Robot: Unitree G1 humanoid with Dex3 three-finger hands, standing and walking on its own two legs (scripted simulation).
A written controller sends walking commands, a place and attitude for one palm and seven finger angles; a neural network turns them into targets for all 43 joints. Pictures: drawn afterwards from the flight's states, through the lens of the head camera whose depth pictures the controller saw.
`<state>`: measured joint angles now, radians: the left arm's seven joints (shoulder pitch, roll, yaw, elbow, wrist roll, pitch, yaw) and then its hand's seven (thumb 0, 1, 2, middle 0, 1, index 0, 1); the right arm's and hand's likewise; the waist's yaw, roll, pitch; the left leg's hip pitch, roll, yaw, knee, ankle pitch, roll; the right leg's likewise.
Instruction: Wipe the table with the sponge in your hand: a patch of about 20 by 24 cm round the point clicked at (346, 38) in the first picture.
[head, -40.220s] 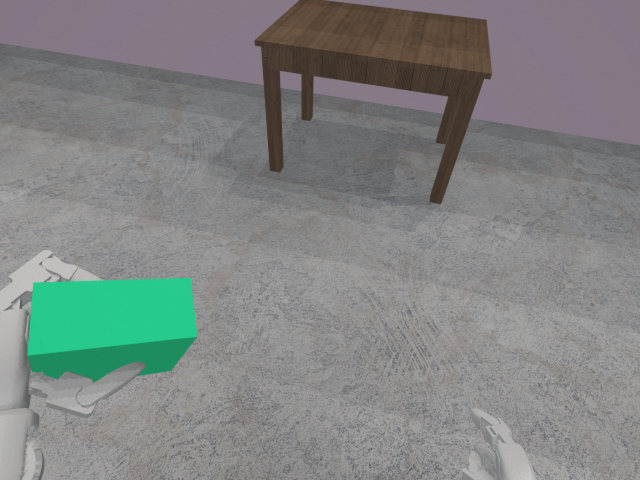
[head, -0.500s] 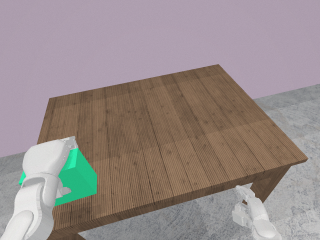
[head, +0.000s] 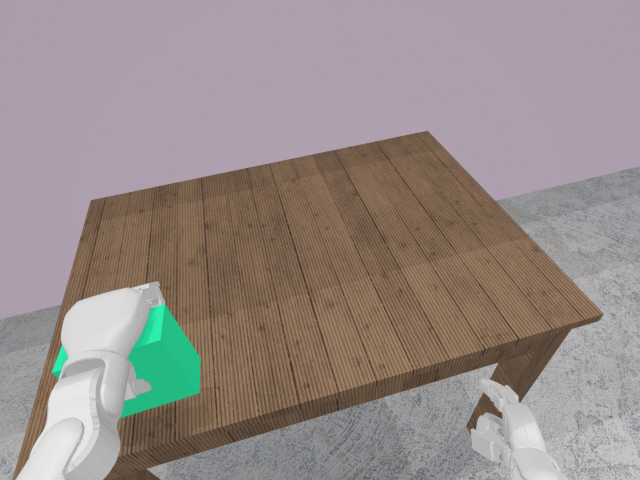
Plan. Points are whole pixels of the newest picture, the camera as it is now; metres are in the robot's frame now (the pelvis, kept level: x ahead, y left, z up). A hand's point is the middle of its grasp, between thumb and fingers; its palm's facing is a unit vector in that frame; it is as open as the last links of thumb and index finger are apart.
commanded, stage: move the sponge above the wiping area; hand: left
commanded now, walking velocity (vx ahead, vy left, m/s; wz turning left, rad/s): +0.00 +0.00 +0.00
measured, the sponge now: (142, 372) +0.22 +0.29 +0.01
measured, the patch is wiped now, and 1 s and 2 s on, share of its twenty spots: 0.00 0.00 0.00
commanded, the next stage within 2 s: lower the sponge onto the table in 1.78 s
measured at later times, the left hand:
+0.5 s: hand (160, 339) +0.25 +0.27 +0.04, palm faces -0.04 -0.10 -0.99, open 10.2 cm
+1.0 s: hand (179, 343) +0.26 +0.25 +0.03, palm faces -0.04 -0.10 -0.99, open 10.2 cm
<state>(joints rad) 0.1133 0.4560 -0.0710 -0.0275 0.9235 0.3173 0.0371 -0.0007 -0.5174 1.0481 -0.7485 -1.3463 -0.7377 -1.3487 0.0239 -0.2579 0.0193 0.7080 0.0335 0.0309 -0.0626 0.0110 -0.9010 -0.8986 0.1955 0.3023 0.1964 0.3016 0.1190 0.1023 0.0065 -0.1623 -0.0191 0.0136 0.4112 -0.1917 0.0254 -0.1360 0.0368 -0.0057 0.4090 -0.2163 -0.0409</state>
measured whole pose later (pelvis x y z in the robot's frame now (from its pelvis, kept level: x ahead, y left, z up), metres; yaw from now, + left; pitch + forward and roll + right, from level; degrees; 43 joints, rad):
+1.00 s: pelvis +0.01 +0.00 +0.00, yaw +0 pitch -1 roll +0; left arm 0.03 0.34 -0.20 0.15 0.98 0.38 0.15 0.00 -0.52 1.05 -0.75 -1.35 -0.74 -1.35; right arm 0.02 -0.24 0.01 0.71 0.05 0.06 -0.04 0.01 -0.90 -0.90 0.20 0.30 0.20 0.30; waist 0.11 0.08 -0.04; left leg -0.21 -0.02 0.02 0.45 -0.22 0.02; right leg -0.19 0.04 0.00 0.46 -0.25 -0.04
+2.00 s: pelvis +0.00 +0.00 +0.00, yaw +0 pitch -1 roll +0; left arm -0.01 0.31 -0.21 0.22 0.98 0.40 0.16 0.00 -0.52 1.05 -0.75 -1.35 -0.74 -1.35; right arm 0.03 -0.23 0.01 0.71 0.06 0.07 -0.04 0.01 -0.90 -0.90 0.20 0.30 0.20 0.30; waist 0.10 0.08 -0.05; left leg -0.23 -0.02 0.01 0.46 -0.21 0.03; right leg -0.21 0.03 0.00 0.47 -0.24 -0.04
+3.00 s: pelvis +0.00 -0.01 -0.01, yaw +0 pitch +1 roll +0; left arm -0.04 0.29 -0.19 0.38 1.00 0.35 0.25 0.00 -0.52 1.05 -0.75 -1.35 -0.74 -1.35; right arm 0.06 -0.23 -0.01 0.71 0.06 0.08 -0.04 0.01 -0.90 -0.90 0.20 0.30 0.20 0.30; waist 0.08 0.06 -0.07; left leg -0.29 -0.01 0.01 0.51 -0.23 0.02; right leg -0.27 0.05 0.00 0.51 -0.26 -0.05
